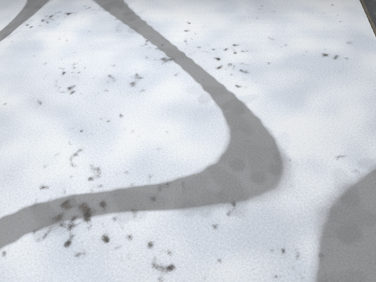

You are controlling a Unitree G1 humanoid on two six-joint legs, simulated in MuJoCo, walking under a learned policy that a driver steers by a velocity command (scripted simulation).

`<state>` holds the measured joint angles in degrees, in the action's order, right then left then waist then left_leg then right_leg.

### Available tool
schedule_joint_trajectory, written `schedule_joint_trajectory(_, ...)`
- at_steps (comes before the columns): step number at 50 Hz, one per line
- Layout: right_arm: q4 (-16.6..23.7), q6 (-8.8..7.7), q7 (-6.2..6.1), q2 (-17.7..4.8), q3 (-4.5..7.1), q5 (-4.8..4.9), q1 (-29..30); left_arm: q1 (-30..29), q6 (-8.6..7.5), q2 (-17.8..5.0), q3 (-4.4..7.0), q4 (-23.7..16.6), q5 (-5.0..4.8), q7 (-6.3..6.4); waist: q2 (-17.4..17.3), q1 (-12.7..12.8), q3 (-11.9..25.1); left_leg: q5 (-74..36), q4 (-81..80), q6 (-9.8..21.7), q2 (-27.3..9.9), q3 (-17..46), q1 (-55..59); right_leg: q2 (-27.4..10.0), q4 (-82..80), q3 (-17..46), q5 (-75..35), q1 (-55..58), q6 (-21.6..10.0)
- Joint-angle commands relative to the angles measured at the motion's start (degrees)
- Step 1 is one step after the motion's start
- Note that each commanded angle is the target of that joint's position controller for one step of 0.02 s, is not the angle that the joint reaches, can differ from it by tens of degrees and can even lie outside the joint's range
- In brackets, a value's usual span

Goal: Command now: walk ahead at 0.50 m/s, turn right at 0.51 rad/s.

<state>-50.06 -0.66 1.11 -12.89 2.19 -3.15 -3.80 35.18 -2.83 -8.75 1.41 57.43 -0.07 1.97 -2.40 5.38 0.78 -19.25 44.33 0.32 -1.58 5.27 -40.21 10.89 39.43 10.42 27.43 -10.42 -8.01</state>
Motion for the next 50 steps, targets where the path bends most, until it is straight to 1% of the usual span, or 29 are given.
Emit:
schedule_joint_trajectory(1, 4.9, -1.25, 0.64, -1.4, 0.11, -0.06, 5.3, -2.8, -0.79, -7.5, 1.38, -4.3, 0.75, -0.13, 7.0, -0.6, -3.2, -5.7, -3.9, 0.3, 4.1, -2.8, 8.7, -8.8, -3.6, 16.9, -20.6, -9.3, -3.6)
schedule_joint_trajectory(5, 9.6, -3.26, -0.07, -0.4, -0.72, 1.23, 9.5, -0.3, 0.45, -5.7, 0.62, -2.8, 2.18, 0.21, 7.4, 3.9, -6.8, -1.2, -19.5, 0.2, 5.1, -3.4, 11.4, -5.6, 4.4, 14.8, -23.9, -4.2, -2.6)
schedule_joint_trajectory(7, 7.8, -4.10, -1.23, 0.2, -0.99, 2.33, 4.1, 1.2, 1.21, -4.2, 0.03, -1.0, 2.92, 0.86, 7.7, 4.4, -7.6, -3.1, -29.3, 0.6, 3.7, -2.5, 18.0, -3.7, 12.5, 13.7, -26.3, -1.6, -1.9)
schedule_joint_trajectory(8, 6.1, -4.61, -1.75, -0.4, -0.89, 3.25, 0.4, 0.8, 1.30, -4.8, -0.23, -0.1, 3.47, 1.19, 6.4, 3.6, -7.9, -6.1, -34.1, 1.2, 1.5, -1.6, 20.7, -3.7, 18.5, 13.6, -26.8, -1.1, -2.3)
schedule_joint_trajectory(9, 3.3, -4.85, -1.94, -0.8, -0.12, 2.82, -9.1, -3.3, 1.48, -6.6, -0.14, -0.1, 3.54, 0.62, 5.3, -2.1, -4.5, -8.6, -28.9, 1.8, 2.9, -6.5, 32.7, -4.4, 28.8, 11.3, -35.6, -7.1, -2.5)
schedule_joint_trajectory(10, -0.2, -4.64, -2.12, -3.0, 0.62, 2.13, -19.4, -4.8, 1.12, -9.0, 0.49, -0.8, 2.32, -0.10, 1.0, -7.0, -1.2, -7.8, -30.7, 4.1, -1.4, -3.3, 46.2, -3.9, 43.2, 7.6, -30.4, -16.4, -0.8)
schedule_joint_trajectory(11, -2.7, -3.73, -1.84, -7.3, 2.16, 2.76, -29.0, -5.2, 0.58, -9.6, 1.73, -1.0, 1.23, -0.95, -7.8, -10.9, 5.3, -18.9, -28.5, 7.8, -10.8, 5.3, 59.9, 2.3, 65.4, -0.5, 10.7, -26.8, 0.4)
schedule_joint_trajectory(12, -3.1, -3.45, -0.45, -7.5, 2.01, 1.67, -32.8, 1.9, 0.49, -8.5, 1.54, -1.4, -1.18, 0.16, -11.0, -6.8, 13.0, -39.0, -2.5, 11.5, -20.3, 10.7, 80.6, -0.5, 76.8, -3.4, 26.5, -45.0, 1.4)
schedule_joint_trajectory(13, -1.2, -3.80, 0.32, -4.7, 1.21, 2.76, -31.1, 0.2, 0.26, -10.9, 1.20, -0.9, 0.12, 0.76, -6.0, -7.8, 13.6, -27.1, -4.6, 14.5, -21.6, 11.7, 81.1, -5.4, 72.0, -2.9, 20.2, -54.5, 0.8)
schedule_joint_trajectory(15, -1.1, -3.82, -1.50, -6.8, 3.08, 2.02, -25.8, -10.2, 0.69, -10.9, 1.43, -1.9, 3.82, -0.32, -5.4, -8.5, 5.7, 8.6, -14.9, 24.9, -23.3, 23.4, 60.1, -8.3, 67.4, -4.1, 10.8, -58.5, 3.2)
schedule_joint_trajectory(16, -1.7, -4.67, -1.59, -2.5, 1.07, 2.20, -23.7, -16.7, 1.01, -12.9, 2.56, -1.5, 5.01, -0.70, 5.2, -6.4, -2.7, 1.3, -16.4, 19.8, -18.3, 18.1, 46.1, -9.8, 52.7, 0.3, -0.5, -54.3, 3.5)
schedule_joint_trajectory(17, -3.3, -5.19, -1.36, -2.4, 0.56, 1.73, -25.2, -16.3, 1.34, -10.1, 2.17, -0.3, 4.55, -1.04, 3.2, -5.1, -5.5, -6.9, -14.7, 17.9, -15.7, 17.3, 35.2, -9.9, 46.0, -0.4, -3.3, -47.3, 4.0)
schedule_joint_trajectory(18, -3.5, -5.61, -1.89, -1.1, -0.20, 3.30, -22.8, -19.3, 1.41, -8.3, 1.60, -1.7, 3.09, -1.85, 6.8, -2.2, -9.6, -7.3, -19.8, 13.5, -10.3, 9.2, 22.0, -11.2, 26.7, -3.1, -12.8, -36.9, 6.3)
schedule_joint_trajectory(20, -4.8, -5.86, -2.02, -3.2, 0.02, 2.87, -22.6, -15.9, 2.56, -2.3, 0.10, 1.3, 3.36, -2.78, -4.0, -1.6, -3.0, -15.0, -20.1, 11.8, -7.9, 6.0, 16.0, -11.3, 25.1, -9.6, -28.7, -19.5, 5.7)
schedule_joint_trajectory(23, -6.2, -6.50, -2.84, 0.1, -1.00, 5.12, -25.1, -26.5, -0.36, -6.6, 1.01, -1.7, 2.10, -3.52, -0.5, -4.6, -4.9, 6.0, -15.1, 9.0, -2.3, 5.5, 21.6, -12.2, 8.9, -9.3, -48.8, -24.2, 3.3)
schedule_joint_trajectory(25, -6.6, -6.07, -2.71, -0.4, -1.05, 3.90, -23.9, -29.7, -0.96, -4.5, 0.10, -2.5, 2.69, -3.77, 1.2, -6.5, -4.3, 19.5, -10.6, 7.2, 1.2, 2.5, 15.1, -9.7, -1.8, -12.0, -61.3, -12.2, 3.4)
schedule_joint_trajectory(30, -10.8, -4.35, -3.57, 0.9, -2.03, 0.69, -32.6, -36.0, -0.92, -5.1, -0.51, -5.5, 1.03, -3.64, -1.0, -12.8, -9.5, 18.4, 3.0, 8.0, -0.3, 7.6, 28.0, -10.7, -16.1, -10.9, -52.5, -18.5, 6.9)
schedule_joint_trajectory(32, -12.5, -2.16, -3.97, 0.4, -1.88, -0.87, -33.7, -28.5, -1.18, -5.9, -0.31, -2.4, -0.15, -3.25, -2.3, -11.2, -8.8, 16.3, 12.0, 8.3, -0.2, 7.7, 31.5, -14.0, -27.8, -8.9, -55.1, -12.2, 5.4)
schedule_joint_trajectory(33, -12.9, -1.44, -3.99, 0.5, -2.04, -0.81, -34.3, -23.0, -1.15, -6.5, 0.03, -0.2, 0.74, -3.07, 0.8, -9.5, -7.8, 14.6, 18.8, 7.8, 0.8, 5.8, 29.6, -13.7, -33.1, -11.6, -58.1, -5.0, 4.9)
schedule_joint_trajectory(34, -13.4, -1.00, -3.65, 1.3, -2.54, 0.39, -35.7, -15.9, -1.00, -7.8, 0.65, 2.9, 2.13, -3.00, 3.8, -7.8, -5.7, 19.6, 27.8, 7.1, 2.4, 3.3, 22.5, -14.7, -34.8, -14.7, -63.5, 7.9, 4.8)
schedule_joint_trajectory(35, -13.2, -1.10, -3.19, 0.3, -1.63, 2.08, -38.6, -6.7, -0.51, -12.3, 2.09, 5.8, 1.93, -3.42, 11.6, -5.2, 1.8, 54.3, 44.9, 4.0, 7.0, -2.0, 5.3, -25.1, -22.4, -7.1, -92.1, 30.7, 1.6)
schedule_joint_trajectory(36, -12.4, -0.53, -4.80, -0.4, -1.59, 6.17, -40.4, 0.6, 0.03, -13.6, 2.47, 6.0, 1.07, -3.63, 13.8, -1.6, 17.6, 85.5, 72.1, 1.6, 10.1, -7.5, -11.4, -38.5, -0.4, 1.2, -119.6, 54.7, -9.0)
schedule_joint_trajectory(37, -9.7, -0.72, -5.43, -3.3, -1.84, 5.73, -35.0, -1.6, 0.06, -10.7, 1.66, 4.2, -0.12, -3.64, 4.5, 0.0, 23.7, 83.9, 75.6, 3.1, 6.8, -5.2, -18.9, -40.2, -0.7, 2.9, -110.5, 55.4, -12.1)
schedule_joint_trajectory(38, -8.4, -0.52, -4.91, -3.1, -1.86, 4.40, -28.6, -6.8, 0.07, -8.0, 0.56, 1.9, -0.06, -2.36, 0.8, -0.9, 19.4, 76.0, 69.5, 3.2, 3.8, -4.2, -20.5, -37.7, -5.5, 0.0, -87.1, 45.4, -11.7)
schedule_joint_trajectory(39, -6.5, -0.04, -4.41, -0.9, -2.36, 2.95, -23.6, -10.2, -0.02, -8.7, 0.66, 1.2, 1.02, -0.56, 2.4, -1.7, 15.1, 68.5, 67.4, 2.8, 2.2, -2.4, -21.0, -38.4, -11.0, 3.4, -66.2, 34.5, -14.5)
schedule_joint_trajectory(41, -5.7, 2.31, -3.12, -1.3, -1.92, -0.84, -20.9, -14.9, 0.15, -8.9, 0.09, -1.1, 2.22, 0.65, -0.3, -5.9, 5.3, 50.8, 59.8, 0.9, 2.4, -5.3, -7.6, -32.4, -19.8, -0.5, -46.8, 4.4, -12.6)
schedule_joint_trajectory(44, 0.3, 2.86, -2.09, 1.8, -1.75, 0.53, -12.5, -16.0, -0.55, -8.5, -0.24, -1.8, 1.84, 0.90, 2.8, -8.2, -1.9, 36.9, 46.7, -0.7, 2.2, -2.0, -6.3, -28.0, -21.1, -5.5, -44.9, -11.4, -8.8)
schedule_joint_trajectory(46, 0.6, 2.38, -1.21, 2.0, -1.45, 0.37, -13.1, -17.9, -0.48, -6.8, -0.92, -2.7, 1.67, 1.10, 5.5, -9.8, -0.2, 26.0, 31.1, -1.4, 1.8, -2.8, 1.7, -24.5, -20.0, -9.2, -44.6, -14.3, -6.6)
schedule_joint_trajectory(50, 3.2, 2.19, -0.40, 2.5, -2.17, 1.78, -7.6, -16.7, -0.69, -9.4, -0.22, -4.6, 0.25, 0.12, 12.1, -7.6, 1.3, 19.5, 7.1, -1.1, 1.5, -6.0, 15.1, -23.7, -21.7, -12.7, -35.4, -13.3, -2.9)
